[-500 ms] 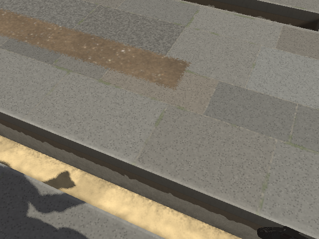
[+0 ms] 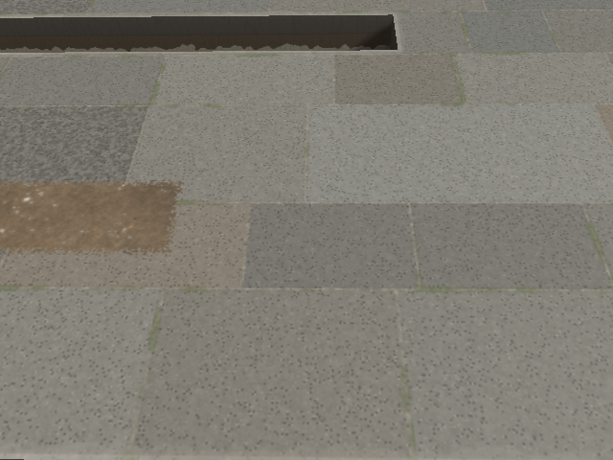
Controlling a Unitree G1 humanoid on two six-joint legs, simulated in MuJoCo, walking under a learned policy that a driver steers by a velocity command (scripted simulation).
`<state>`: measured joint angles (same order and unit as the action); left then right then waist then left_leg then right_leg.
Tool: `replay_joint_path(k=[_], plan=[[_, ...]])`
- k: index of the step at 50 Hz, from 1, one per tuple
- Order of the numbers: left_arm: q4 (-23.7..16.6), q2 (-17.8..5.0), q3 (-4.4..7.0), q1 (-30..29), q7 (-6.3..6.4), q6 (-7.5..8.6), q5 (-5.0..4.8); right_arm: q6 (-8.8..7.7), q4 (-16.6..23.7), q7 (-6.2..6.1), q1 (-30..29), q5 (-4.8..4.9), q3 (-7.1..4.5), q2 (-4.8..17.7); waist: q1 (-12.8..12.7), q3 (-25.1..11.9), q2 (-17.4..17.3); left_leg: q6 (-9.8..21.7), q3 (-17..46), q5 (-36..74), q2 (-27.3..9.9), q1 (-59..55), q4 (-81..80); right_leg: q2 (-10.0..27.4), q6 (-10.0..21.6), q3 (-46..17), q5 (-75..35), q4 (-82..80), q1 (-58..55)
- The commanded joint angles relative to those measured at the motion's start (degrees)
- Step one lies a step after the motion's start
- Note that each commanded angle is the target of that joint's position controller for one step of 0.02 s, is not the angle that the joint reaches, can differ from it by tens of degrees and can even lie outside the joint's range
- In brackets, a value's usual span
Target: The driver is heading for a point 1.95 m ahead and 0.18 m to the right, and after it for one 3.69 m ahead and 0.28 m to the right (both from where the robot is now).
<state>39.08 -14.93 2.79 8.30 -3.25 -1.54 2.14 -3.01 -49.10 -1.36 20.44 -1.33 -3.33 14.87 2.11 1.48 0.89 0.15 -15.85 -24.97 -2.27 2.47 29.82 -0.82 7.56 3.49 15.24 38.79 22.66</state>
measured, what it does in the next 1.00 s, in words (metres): walks ahead, turning right: left foot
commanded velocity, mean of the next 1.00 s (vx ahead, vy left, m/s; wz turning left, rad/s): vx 0.10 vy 0.00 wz -0.33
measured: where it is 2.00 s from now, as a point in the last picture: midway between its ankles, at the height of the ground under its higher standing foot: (328, 410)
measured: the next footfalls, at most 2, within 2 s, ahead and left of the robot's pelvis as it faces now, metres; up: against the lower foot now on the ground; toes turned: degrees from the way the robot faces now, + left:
left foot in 0.80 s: +0.58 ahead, +0.11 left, +0.00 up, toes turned -19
right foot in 1.60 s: +0.53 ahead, -0.10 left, +0.00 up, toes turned -14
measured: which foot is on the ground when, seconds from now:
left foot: down 0.00-0.02, up 0.04-0.78, down 0.80-1.00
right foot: down 0.00-0.80, up 0.82-1.00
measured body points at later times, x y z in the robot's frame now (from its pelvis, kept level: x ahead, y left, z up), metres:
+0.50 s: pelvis +0.15 -0.01 +0.01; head +0.16 -0.03 +0.46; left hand +0.27 +0.26 -0.09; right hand +0.21 -0.31 -0.11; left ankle +0.21 +0.11 -0.64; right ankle +0.04 -0.06 -0.72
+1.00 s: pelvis +0.39 +0.08 +0.01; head +0.47 +0.09 +0.45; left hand +0.59 +0.30 -0.14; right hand +0.41 -0.18 -0.12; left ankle +0.54 +0.12 -0.72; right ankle +0.29 -0.04 -0.65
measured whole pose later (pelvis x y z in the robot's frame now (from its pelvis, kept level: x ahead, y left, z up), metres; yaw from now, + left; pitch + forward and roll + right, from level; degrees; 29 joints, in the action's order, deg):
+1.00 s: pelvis +0.39 +0.08 +0.01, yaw -20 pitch +0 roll -1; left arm 45.9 -18.4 1.5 8.1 1.8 -4.7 1.4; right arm -1.8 -50.2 -1.6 6.7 -0.3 0.5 9.2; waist 0.5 10.4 3.5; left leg 3.2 -1.6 -0.7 0.6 21.8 22.7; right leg -3.8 1.2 -6.0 21.6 63.1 23.4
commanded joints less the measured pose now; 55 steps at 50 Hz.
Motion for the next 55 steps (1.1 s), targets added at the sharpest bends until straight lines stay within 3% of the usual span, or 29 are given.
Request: replay_joint_path(k=[1,2,3,4,6,12,13,20,22,26,28,31,33,34,35,37,38,39,40,41,42,44,45,46,47,49,50,52,55], plan=[[0.5,-11.8,3.63,15.6,1.98,1.61,0.37,1.32,4.9,-0.25,0.4,-0.86,-1.05,4.5,-5.2,-7.1,11.5,1.7,2.3,9.7,-4.5,19.5,39.1,10.5,5.2,-19.7,-21.7,-12.3,-26.0],[-3.4,-16.4,4.54,13.4,1.61,2.01,-1.59,1.22,7.4,0.39,1.6,-0.81,-0.97,3.5,-3.8,-11.0,16.3,-2.2,9.6,-11.4,5.6,37.3,52.2,20.0,18.0,-43.9,-47.8,-14.7,-34.5],[-3.4,-13.5,4.32,13.8,1.7,2.28,-2.63,1.08,6.6,0.41,-2.4,-1.07,-1.58,7.1,-5.9,-9.3,4.1,-3.3,16.4,-6.8,1.3,40.3,52.0,19.1,19.4,-35.7,-56.5,-14.2,-32.7],[-3.3,-12.1,3.8,11.9,1.95,2.22,-2.55,0.8,6.6,0.37,-4.1,0.14,-1.6,7.3,-4.7,-4.4,2.5,-3.8,16.3,-3.3,0.1,38.9,49.5,17.6,18.1,-29.5,-59.0,-14.6,-27.1],[-2.2,-9.7,2.79,9.7,2.19,2.13,-2.58,1.82,5.0,0.57,-3.3,-1.32,-2.77,9.0,-1.5,-2.2,0.8,-3.4,18.1,0.4,-2.6,32.9,39.8,12.9,13.2,-22.1,-49.9,-16.6,-19.2],[-0.3,-9.7,2.09,11.7,3.77,2.15,-1.67,5.34,5.3,1.24,-6.0,-1.68,-1.42,4.3,-1.7,-4.8,0.9,-3.5,15.2,7.3,-0.3,32.1,36.1,9.0,9.6,-17.6,-63.9,-15.9,-18.2],[-0.8,-10.0,2.07,12.6,3.56,2.5,0.07,5.31,4.6,1.56,-4.8,-1.66,-1.88,5.6,-2.6,-7.7,0.9,-1.9,14.0,13.7,0.8,31.5,40.2,9.5,9.2,-17.9,-60.2,-14.6,-20.0],[-0.5,-9.2,1.3,13.6,4.47,2.43,-0.06,5.66,7.6,1.54,-11.4,-1.17,-2.76,7.6,-3.8,-1.9,5.9,-0.3,16.5,14.8,1.7,37.1,37.3,10.8,9.2,-23.9,-56.5,-11.0,-21.7],[2.3,-10.3,1.45,19.8,4.31,3.33,0.79,5.6,10.3,1.61,-18.4,-1.71,-3.33,8.5,-6.9,1.3,8.2,-0.8,16.6,11.7,1.9,47.1,35.1,11.7,10.8,-27.9,-42.3,-13.5,-28.7],[6.3,-13.2,2.33,24.8,5.84,4.5,-0.17,4.36,12.0,1.55,-25.2,-1.88,-4.67,11.5,-9.6,3.1,4.7,-1.8,24.1,8.6,-0.1,59.9,29.9,14.6,9.2,-32.0,-25.3,-14.0,-40.6],[6.7,-14.3,2.73,23.8,5.72,5.59,0.44,3.94,12.4,1.71,-27.8,-0.79,-4.41,9.8,-9.8,6.5,5.7,-1.7,22.5,9.3,0.1,61.0,28.2,14.9,10.1,-32.7,-15.1,-16.8,-35.4],[7.8,-14.1,2.75,24.0,5.25,6.77,1.14,4.2,15.1,2.36,-33.8,-0.94,-3.79,9.1,-11.5,9.4,6.7,-1.3,23.5,7.6,-0.5,66.5,29.6,14.7,8.9,-35.2,-3.7,-19.0,-33.8],[7.6,-13.5,2.43,21.4,5.69,5.73,-0.2,4.45,16.7,1.76,-34.2,-0.19,-2.74,7.8,-10.0,9.5,5.3,-1.2,23.5,5.4,-2.0,62.4,23.2,12.2,6.4,-32.7,-11.3,-21.3,-29.8],[8.0,-14.8,2.8,22.2,6.02,5.42,0.06,4.82,17.2,1.94,-34.5,-0.36,-2.62,8.2,-10.0,8.5,5.5,-1.1,22.5,10.1,-2.1,59.4,23.5,11.4,5.2,-31.2,-12.2,-20.1,-29.1],[4.1,-11.0,1.44,12.2,6.12,3.84,-2.06,5.17,17.0,3.73,-27.5,1.02,-0.74,3.9,-2.3,6.3,-1.8,-0.3,19.9,26.7,-2.6,32.6,6.9,9.2,1.9,-25.7,-17.3,-22.9,-11.5],[5.6,-13.3,1.71,14.5,4.97,3.01,-3.31,6.7,13.3,4.43,-24.4,2.43,-0.59,1.8,-3.9,0.9,-0.2,1.5,12.2,31.0,3.8,5.4,10.4,7.7,-1.2,-21.5,-19.5,-26.8,-1.3],[5.4,-13.9,1.94,13.7,4.96,2.93,-2.91,7.12,11.1,3.84,-17.9,1.77,-1.49,4.1,-0.8,0.8,-0.1,2.8,13.7,28.6,3.0,1.4,8.8,6.5,-2.3,-18.4,-26.1,-19.8,-4.2],[6.3,-14.9,2.1,14.1,4.42,3.13,-3.53,7.28,8.3,3.09,-9.8,-0.35,-2.09,6.3,4.2,-3.8,-0.4,5.6,11.9,25.1,5.3,-6.3,7.1,3.9,-3.9,-15.0,-37.9,-9.5,-7.1],[6.3,-13.4,1.77,15.6,3.9,2.92,-3.14,6.02,6.6,1.72,-5.1,-0.68,-2.76,8.5,6.4,-4.5,1.1,6.5,17.6,24.9,-1.0,-12.2,-0.8,1.5,-5.1,-14.1,-26.3,3.3,-5.3],[5.5,-4.4,-0.79,26.5,4.24,1.19,-5.83,5.3,3.2,0.36,2.5,0.36,-3.06,15.9,2.2,-22.0,-19.1,15.8,42.1,50.5,-22.0,-28.7,-0.7,-5.3,-9.1,-10.0,17.4,24.7,4.4],[4.3,-5.9,-0.88,21.2,5.1,-0.32,-4.1,5.48,3.7,-0.58,0.8,2.39,-1.91,13.1,1.7,-25.7,-14.4,11.8,50.8,47.2,-21.9,-16.9,-6.4,-4.1,-8.1,-16.0,18.3,22.4,-3.8],[4.3,-5.3,-1.47,14.9,4.71,-1.05,-2.89,5.07,4.6,-1.85,-12.9,0.81,1.38,5.9,-2.7,-13.4,-9.1,8.4,42.0,27.0,-15.1,-5.6,-11.9,1.7,-7.5,-14.3,15.2,14.3,-2.1],[6.4,-7.6,-1.1,15.9,4.65,-1.85,-0.6,4.53,5.3,-1.85,-14.3,-0.83,1.85,4.7,-0.8,-11.5,-11.7,9.5,36.9,30.9,-14.0,0.6,-13.8,0.9,-7.6,-10.8,9.7,14.7,-6.0],[7.0,-6.6,-1.28,17.1,4.33,-2.82,0.08,4.24,3.7,-1.76,-14.1,-1.09,1.97,5.0,-2.3,-10.9,-11.8,10.1,33.6,32.0,-12.1,5.1,-15.6,0.4,-7.9,-9.4,8.0,15.5,-9.5],[6.4,-10.7,0.76,7.5,4.92,-3.06,-0.38,1.59,0.8,-1.33,-8.7,-0.28,-0.23,10.7,1.4,-7.6,-7.4,12.1,35.0,34.6,-13.5,4.0,-14.6,-1.4,-6.7,-9.8,3.6,26.1,-1.9],[7.1,-8.6,0.66,7.7,5.93,-3.71,0.02,-0.82,-2.3,-0.73,-2.1,1.55,-0.88,11.0,0.3,-10.7,-6.1,13.1,35.6,32.7,-15.1,1.4,-18.2,-2.5,-5.8,-10.6,6.5,36.1,1.6],[5.6,-8.0,0.43,5.2,5.58,-4.28,-0.5,-1.12,-3.5,-0.16,-3.9,2.25,-1.91,11.8,-1.8,-3.9,-4.7,13.2,33.3,24.7,-13.6,5.0,-20.7,-1.6,-5.6,-12.5,3.6,31.6,6.7],[4.2,-7.2,0.6,2.3,5.09,-5.12,0.99,-0.54,-4.1,0.13,-2.6,1.38,-0.81,6.5,-1.6,-4.0,-5.3,13.5,33.3,17.6,-12.6,2.2,-22.4,-2.6,-5.8,-11.4,2.8,36.1,11.6],[1.8,-5.8,0.09,0.7,4.65,-5.08,1.33,0.67,-4.6,-0.43,-4.2,0.78,0.16,3.4,-5.1,-2.3,-2.0,10.9,31.4,9.6,-10.9,5.6,-21.7,-2.0,-7.7,-15.9,-3.0,29.4,13.7]])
